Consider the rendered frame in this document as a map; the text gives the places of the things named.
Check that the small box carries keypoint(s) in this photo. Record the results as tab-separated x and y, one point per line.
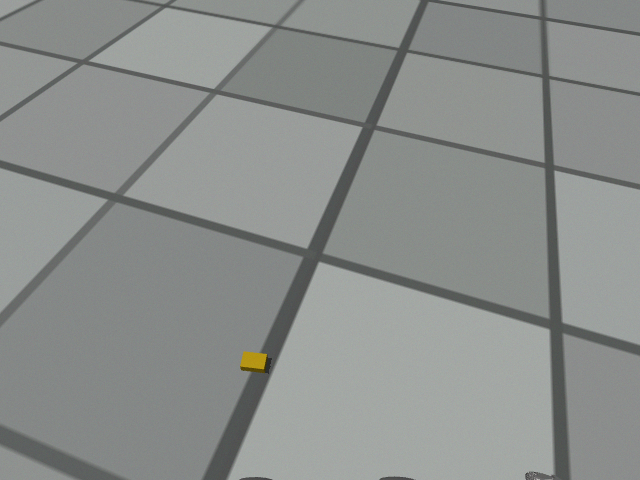
254	362

